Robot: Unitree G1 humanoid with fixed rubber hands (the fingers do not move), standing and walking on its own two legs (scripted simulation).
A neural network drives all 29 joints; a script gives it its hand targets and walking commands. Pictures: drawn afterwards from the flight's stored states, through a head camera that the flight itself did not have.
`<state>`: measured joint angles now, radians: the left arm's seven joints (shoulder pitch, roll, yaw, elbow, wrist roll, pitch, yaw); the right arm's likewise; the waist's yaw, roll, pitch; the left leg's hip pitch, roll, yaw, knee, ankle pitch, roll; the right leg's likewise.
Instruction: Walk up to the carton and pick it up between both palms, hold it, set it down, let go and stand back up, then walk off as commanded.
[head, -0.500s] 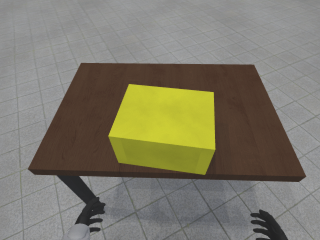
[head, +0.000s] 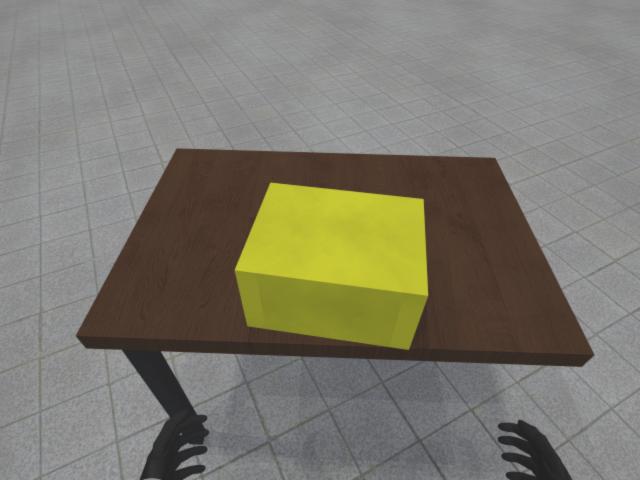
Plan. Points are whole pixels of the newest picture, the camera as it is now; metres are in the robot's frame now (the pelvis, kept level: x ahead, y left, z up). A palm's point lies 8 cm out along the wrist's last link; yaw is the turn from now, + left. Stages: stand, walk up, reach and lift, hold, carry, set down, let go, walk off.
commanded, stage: reach and lift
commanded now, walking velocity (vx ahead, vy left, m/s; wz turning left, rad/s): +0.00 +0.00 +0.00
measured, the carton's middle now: (336, 262) +0.49 +0.00 -0.03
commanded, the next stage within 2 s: none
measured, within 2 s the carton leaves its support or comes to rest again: neither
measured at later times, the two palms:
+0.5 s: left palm (149, 421) +0.22 +0.23 -0.01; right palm (559, 450) +0.18 -0.23 +0.01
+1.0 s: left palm (156, 370) +0.27 +0.23 +0.02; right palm (533, 383) +0.24 -0.22 +0.04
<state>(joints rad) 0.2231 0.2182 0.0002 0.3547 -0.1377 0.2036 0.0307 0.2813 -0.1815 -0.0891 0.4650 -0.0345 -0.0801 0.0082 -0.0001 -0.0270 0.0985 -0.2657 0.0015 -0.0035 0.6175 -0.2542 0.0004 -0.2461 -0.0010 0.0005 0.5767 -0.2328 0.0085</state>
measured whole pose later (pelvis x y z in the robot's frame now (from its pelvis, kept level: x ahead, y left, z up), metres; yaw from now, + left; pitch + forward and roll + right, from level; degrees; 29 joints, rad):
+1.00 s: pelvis +0.04 +0.00 +0.01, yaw -1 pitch -3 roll +0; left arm 0.15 0.32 0.00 0.24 -0.37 -0.02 -0.02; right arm 0.26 -0.15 -0.04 0.03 0.16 0.08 -0.09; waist 0.00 -0.03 0.03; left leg -0.24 0.00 0.01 0.57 -0.28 0.02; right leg -0.24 -0.01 0.00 0.55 -0.27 0.01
